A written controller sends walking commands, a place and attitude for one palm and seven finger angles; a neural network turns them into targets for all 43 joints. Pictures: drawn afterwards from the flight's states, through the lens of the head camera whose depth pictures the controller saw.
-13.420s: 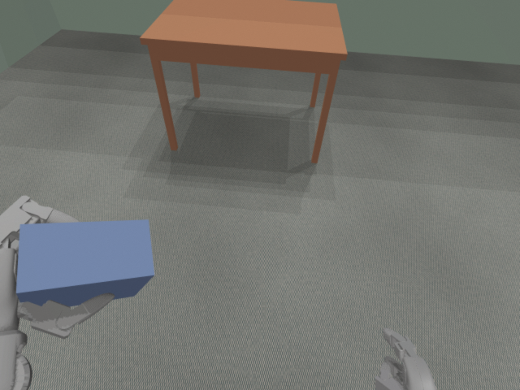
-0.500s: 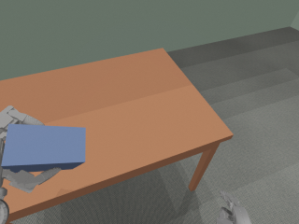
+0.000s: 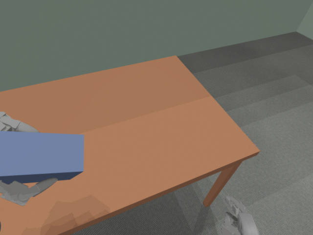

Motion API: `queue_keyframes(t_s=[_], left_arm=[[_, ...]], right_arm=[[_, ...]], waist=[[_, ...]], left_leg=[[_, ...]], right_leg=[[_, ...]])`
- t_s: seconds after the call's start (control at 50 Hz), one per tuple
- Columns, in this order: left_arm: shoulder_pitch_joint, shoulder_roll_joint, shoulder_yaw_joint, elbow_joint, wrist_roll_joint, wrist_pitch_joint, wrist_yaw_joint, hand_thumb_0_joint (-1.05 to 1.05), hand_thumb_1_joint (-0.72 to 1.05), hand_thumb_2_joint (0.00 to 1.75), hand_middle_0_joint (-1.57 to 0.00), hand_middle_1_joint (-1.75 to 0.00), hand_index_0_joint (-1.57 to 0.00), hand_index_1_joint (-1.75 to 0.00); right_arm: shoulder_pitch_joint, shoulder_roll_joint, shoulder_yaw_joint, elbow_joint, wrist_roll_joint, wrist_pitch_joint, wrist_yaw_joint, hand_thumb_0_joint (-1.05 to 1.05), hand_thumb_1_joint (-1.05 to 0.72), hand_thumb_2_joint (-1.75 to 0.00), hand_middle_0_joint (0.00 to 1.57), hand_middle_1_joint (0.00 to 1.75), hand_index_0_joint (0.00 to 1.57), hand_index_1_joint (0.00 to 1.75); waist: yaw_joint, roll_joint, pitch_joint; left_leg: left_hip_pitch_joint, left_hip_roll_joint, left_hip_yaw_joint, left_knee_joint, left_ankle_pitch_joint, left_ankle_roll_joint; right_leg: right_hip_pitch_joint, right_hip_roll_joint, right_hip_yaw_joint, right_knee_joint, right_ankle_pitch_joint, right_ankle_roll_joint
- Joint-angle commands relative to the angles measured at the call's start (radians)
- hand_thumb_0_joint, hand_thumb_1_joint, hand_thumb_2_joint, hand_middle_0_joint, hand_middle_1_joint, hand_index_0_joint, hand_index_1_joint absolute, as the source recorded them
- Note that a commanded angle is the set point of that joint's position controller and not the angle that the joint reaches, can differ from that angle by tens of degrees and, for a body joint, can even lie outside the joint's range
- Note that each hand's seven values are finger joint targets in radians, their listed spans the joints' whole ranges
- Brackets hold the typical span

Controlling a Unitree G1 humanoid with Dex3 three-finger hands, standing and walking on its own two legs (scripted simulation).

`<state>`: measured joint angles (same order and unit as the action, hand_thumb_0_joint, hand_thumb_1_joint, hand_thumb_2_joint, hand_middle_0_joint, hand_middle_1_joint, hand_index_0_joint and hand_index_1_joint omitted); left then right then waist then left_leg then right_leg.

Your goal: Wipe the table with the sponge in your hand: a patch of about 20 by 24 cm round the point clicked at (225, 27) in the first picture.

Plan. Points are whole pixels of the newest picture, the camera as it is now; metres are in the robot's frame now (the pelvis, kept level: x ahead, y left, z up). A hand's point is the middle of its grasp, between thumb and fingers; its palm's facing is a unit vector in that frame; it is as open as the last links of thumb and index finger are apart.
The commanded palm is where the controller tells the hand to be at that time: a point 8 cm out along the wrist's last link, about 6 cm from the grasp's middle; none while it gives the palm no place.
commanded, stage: come to a stop and stand still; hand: left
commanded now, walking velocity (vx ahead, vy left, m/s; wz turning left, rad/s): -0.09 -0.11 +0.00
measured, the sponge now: (53, 159) +0.22 +0.21 +0.16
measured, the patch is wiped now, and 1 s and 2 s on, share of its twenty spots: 0.00 0.00 0.00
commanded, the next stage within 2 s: look again from close up in 0.74 s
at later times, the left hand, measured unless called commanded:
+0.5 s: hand out of the picture +0.21 +0.27 +0.21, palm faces +0.47 -0.77 -0.43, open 10.9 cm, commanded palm +0.13 +0.27 +0.18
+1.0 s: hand (15, 161) +0.21 +0.26 +0.18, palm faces +0.33 -0.85 -0.41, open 10.9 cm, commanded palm +0.15 +0.30 +0.18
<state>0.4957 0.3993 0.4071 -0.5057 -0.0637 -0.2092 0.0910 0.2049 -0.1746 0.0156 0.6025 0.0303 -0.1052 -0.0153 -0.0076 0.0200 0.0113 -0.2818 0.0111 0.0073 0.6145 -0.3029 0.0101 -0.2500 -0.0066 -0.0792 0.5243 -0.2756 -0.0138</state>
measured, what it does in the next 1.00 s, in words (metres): stands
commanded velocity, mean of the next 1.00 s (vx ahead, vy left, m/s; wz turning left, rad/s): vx -0.01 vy -0.02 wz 0.00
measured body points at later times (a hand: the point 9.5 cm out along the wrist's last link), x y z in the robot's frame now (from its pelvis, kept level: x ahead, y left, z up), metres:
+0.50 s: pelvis -0.04 -0.01 +0.01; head -0.02 -0.01 +0.46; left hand +0.18 +0.31 +0.23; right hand +0.14 -0.24 -0.07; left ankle -0.01 +0.11 -0.73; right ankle +0.00 -0.11 -0.73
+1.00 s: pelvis -0.02 +0.02 +0.01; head +0.00 +0.04 +0.46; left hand +0.18 +0.31 +0.20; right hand +0.14 -0.20 -0.06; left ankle -0.01 +0.11 -0.73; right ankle +0.00 -0.11 -0.73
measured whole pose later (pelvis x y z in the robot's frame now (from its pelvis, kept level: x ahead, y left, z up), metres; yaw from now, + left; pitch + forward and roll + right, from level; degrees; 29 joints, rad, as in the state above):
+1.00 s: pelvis -0.02 +0.02 +0.01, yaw -3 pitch +0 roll -1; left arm 0.42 0.40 0.38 -0.45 -0.03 -0.29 0.08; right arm 0.23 -0.19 0.02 0.61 0.01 -0.20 -0.03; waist 0.02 -0.03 0.05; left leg -0.24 -0.01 0.03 0.45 -0.22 0.04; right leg -0.22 -0.01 -0.02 0.36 -0.14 0.02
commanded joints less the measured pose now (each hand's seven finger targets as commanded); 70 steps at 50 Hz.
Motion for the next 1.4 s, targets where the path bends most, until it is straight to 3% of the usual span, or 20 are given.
queue_keyframes(t_s=[0.0,0.04,0.1,0.18,0.3,0.32,0.34,0.36,0.38,0.46,0.54,0.56,0.6,0.66,0.74,0.88,0.98,1.06,1.24,1.38], left_arm=[[-0.080,0.131,0.067,-0.160,-0.003,-0.017,0.020,0.00,0.10,1.30,-1.20,-1.60,-1.20,-1.60],[-0.170,0.139,0.043,-0.214,0.008,-0.018,0.025,0.00,0.10,1.30,-1.20,-1.60,-1.20,-1.60],[-0.249,0.146,0.018,-0.286,0.018,-0.018,0.027,0.00,0.10,1.30,-1.20,-1.60,-1.20,-1.60],[-0.179,0.139,0.021,-0.327,0.010,-0.022,0.036,0.00,0.10,1.30,-1.20,-1.60,-1.20,-1.60],[-0.016,0.141,0.082,-0.202,-0.009,-0.013,0.042,0.00,0.10,1.30,-1.20,-1.60,-1.20,-1.60],[-1.132,0.902,0.620,-0.454,0.171,-0.118,0.023,0.00,0.10,1.30,-1.20,-1.60,-1.20,-1.60],[-0.526,0.276,0.218,0.207,0.049,-0.078,-0.024,0.00,0.10,1.30,-1.20,-1.60,-1.20,-1.60],[-0.319,0.232,0.213,0.084,0.004,-0.066,-0.009,0.00,0.10,1.30,-1.20,-1.60,-1.20,-1.60],[-0.286,0.168,0.130,0.190,0.012,-0.059,-0.024,0.00,0.10,1.30,-1.20,-1.60,-1.20,-1.60],[-0.106,0.033,-0.052,0.032,-0.021,-0.071,-0.029,0.00,0.10,1.30,-1.20,-1.60,-1.20,-1.60],[-0.165,0.148,0.007,-0.040,0.002,-0.069,-0.006,0.00,0.10,1.30,-1.20,-1.60,-1.20,-1.60],[-0.199,0.223,0.073,-0.091,0.010,-0.071,0.011,0.00,0.10,1.30,-1.20,-1.60,-1.20,-1.60],[-0.256,0.232,0.100,-0.138,0.011,-0.091,0.016,0.00,0.10,1.30,-1.20,-1.60,-1.20,-1.60],[-0.339,0.297,0.155,-0.262,0.024,-0.116,0.035,0.00,0.10,1.30,-1.20,-1.60,-1.20,-1.60],[-0.272,0.225,0.113,-0.274,0.024,-0.139,0.030,0.00,0.10,1.30,-1.20,-1.60,-1.20,-1.60],[-0.078,0.104,0.039,-0.100,0.021,-0.117,0.012,0.00,0.10,1.30,-1.20,-1.60,-1.20,-1.60],[-0.134,0.107,0.034,-0.075,0.017,-0.104,-0.002,0.00,0.10,1.30,-1.20,-1.60,-1.20,-1.60],[-0.234,0.178,0.075,-0.230,0.023,-0.110,0.004,0.00,0.10,1.30,-1.20,-1.60,-1.20,-1.60],[-0.132,0.155,0.079,-0.263,0.012,-0.111,0.013,0.00,0.10,1.30,-1.20,-1.60,-1.20,-1.60],[-0.116,0.097,0.033,-0.123,0.003,-0.089,-0.001,0.00,0.10,1.30,-1.20,-1.60,-1.20,-1.60]], right_arm=[[-0.099,-0.143,-0.042,-0.154,-0.015,-0.051,-0.036,0.00,-0.90,-0.90,0.20,0.30,0.20,0.30],[-0.100,-0.137,-0.039,-0.162,-0.024,-0.057,-0.044,0.00,-0.90,-0.90,0.20,0.30,0.20,0.30],[-0.103,-0.128,-0.037,-0.157,-0.036,-0.069,-0.045,0.00,-0.90,-0.90,0.20,0.30,0.20,0.30],[-0.101,-0.126,-0.031,-0.163,-0.040,-0.080,-0.032,0.00,-0.90,-0.90,0.20,0.30,0.20,0.30],[-0.089,-0.139,-0.044,-0.177,-0.020,-0.055,-0.033,0.00,-0.90,-0.90,0.20,0.30,0.20,0.30],[0.051,-0.196,-0.053,-0.152,-0.081,-0.104,-0.038,0.00,-0.90,-0.90,0.20,0.30,0.20,0.30],[-0.034,-0.067,-0.018,-0.109,-0.039,-0.100,-0.041,0.00,-0.90,-0.90,0.20,0.30,0.20,0.30],[-0.057,-0.131,-0.068,-0.156,-0.023,-0.091,-0.030,0.00,-0.90,-0.90,0.20,0.30,0.20,0.30],[0.003,-0.148,-0.067,-0.151,-0.024,-0.102,-0.027,0.00,-0.90,-0.90,0.20,0.30,0.20,0.30],[-0.074,-0.139,-0.046,-0.172,0.008,-0.116,0.009,0.00,-0.90,-0.90,0.20,0.30,0.20,0.30],[-0.060,-0.149,-0.044,-0.185,-0.001,-0.115,-0.011,0.00,-0.90,-0.90,0.20,0.30,0.20,0.30],[-0.090,-0.152,-0.040,-0.179,0.002,-0.112,-0.020,0.00,-0.90,-0.90,0.20,0.30,0.20,0.30],[-0.083,-0.141,-0.032,-0.189,-0.012,-0.118,-0.036,0.00,-0.90,-0.90,0.20,0.30,0.20,0.30],[-0.095,-0.147,-0.030,-0.173,-0.019,-0.133,-0.045,0.00,-0.90,-0.90,0.20,0.30,0.20,0.30],[-0.067,-0.142,-0.035,-0.179,-0.021,-0.160,-0.038,0.00,-0.90,-0.90,0.20,0.30,0.20,0.30],[-0.035,-0.152,-0.040,-0.135,-0.023,-0.159,-0.017,0.00,-0.90,-0.90,0.20,0.30,0.20,0.30],[-0.050,-0.150,-0.040,-0.139,-0.022,-0.138,-0.021,0.00,-0.90,-0.90,0.20,0.30,0.20,0.30],[-0.087,-0.144,-0.038,-0.159,-0.020,-0.136,-0.028,0.00,-0.90,-0.90,0.20,0.30,0.20,0.30],[-0.058,-0.143,-0.049,-0.175,-0.029,-0.120,-0.021,0.00,-0.90,-0.90,0.20,0.30,0.20,0.30],[-0.062,-0.151,-0.041,-0.174,-0.026,-0.085,-0.024,0.00,-0.90,-0.90,0.20,0.30,0.20,0.30]], waist=[[0.006,0.053,-0.131],[0.007,0.040,-0.140],[0.012,0.167,-0.136],[0.018,0.212,-0.133],[0.011,0.085,-0.132],[0.032,0.053,0.021],[0.024,0.004,-0.167],[0.049,0.116,-0.171],[0.041,0.089,-0.166],[0.053,-0.023,-0.113],[0.054,-0.248,-0.036],[0.052,-0.194,-0.019],[0.046,-0.145,-0.032],[0.039,0.091,-0.065],[0.049,0.167,-0.101],[0.041,0.033,-0.089],[0.032,-0.023,-0.101],[0.032,0.058,-0.150],[0.035,0.119,-0.186],[0.029,0.058,-0.120]], left_leg=[[0.105,0.138,-0.147,-0.257,0.472,0.018],[0.160,0.147,-0.125,-0.219,0.677,0.003],[0.215,0.165,-0.139,-0.272,0.707,-0.028],[0.143,0.147,-0.119,-0.282,0.563,-0.024],[-0.003,0.083,-0.084,-0.279,0.156,-0.009],[-0.109,0.092,-0.012,-0.132,0.300,0.018],[0.053,0.051,-0.026,-0.210,0.311,0.015],[0.126,0.046,-0.015,-0.208,0.336,-0.015],[0.093,0.061,-0.002,-0.180,0.300,-0.018],[0.087,0.051,-0.005,-0.224,0.131,0.003],[0.047,0.015,-0.008,-0.192,-0.050,0.007],[0.078,0.012,0.000,-0.185,-0.059,0.008],[0.063,-0.001,-0.010,-0.190,-0.070,0.014],[0.042,0.022,-0.043,-0.251,-0.076,0.020],[-0.056,0.042,-0.063,-0.288,-0.135,0.033],[-0.013,0.055,-0.073,-0.297,0.040,0.006],[0.039,0.069,-0.077,-0.292,0.227,-0.003],[0.079,0.068,-0.074,-0.272,0.325,-0.010],[0.118,0.094,-0.087,-0.230,0.540,-0.046],[0.043,0.086,-0.072,-0.282,0.342,-0.041]], right_leg=[[0.061,-0.031,0.059,-0.027,0.240,0.009],[0.087,-0.028,0.058,-0.034,0.289,0.004],[0.045,-0.012,0.041,-0.019,0.062,0.002],[0.127,-0.010,0.031,-0.085,0.091,-0.001],[0.212,-0.047,0.096,-0.178,0.234,-0.013],[0.049,-0.056,0.109,-0.169,0.201,0.014],[0.054,-0.101,0.112,-0.154,0.213,-0.034],[0.104,-0.053,0.127,-0.155,0.276,-0.045],[0.110,-0.066,0.177,-0.157,0.302,-0.046],[0.084,-0.078,0.156,-0.205,0.138,0.003],[-0.040,-0.092,0.193,-0.338,-0.216,0.003],[-0.094,-0.091,0.199,-0.351,-0.256,-0.005],[-0.085,-0.098,0.199,-0.339,-0.286,-0.011],[0.004,-0.075,0.194,-0.270,-0.159,-0.011],[0.158,-0.048,0.166,-0.205,-0.065,-0.001],[0.133,-0.024,0.101,-0.197,0.094,0.007],[0.131,-0.024,0.084,-0.171,0.244,0.015],[0.175,-0.026,0.086,-0.126,0.317,0.011],[0.181,-0.027,0.065,-0.103,0.340,-0.003],[0.169,-0.027,0.060,-0.152,0.291,0.007]])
